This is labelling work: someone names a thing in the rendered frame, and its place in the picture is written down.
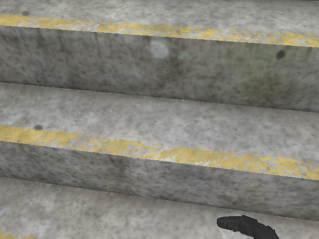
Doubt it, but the right robot hand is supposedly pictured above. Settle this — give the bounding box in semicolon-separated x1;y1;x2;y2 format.
216;215;279;239

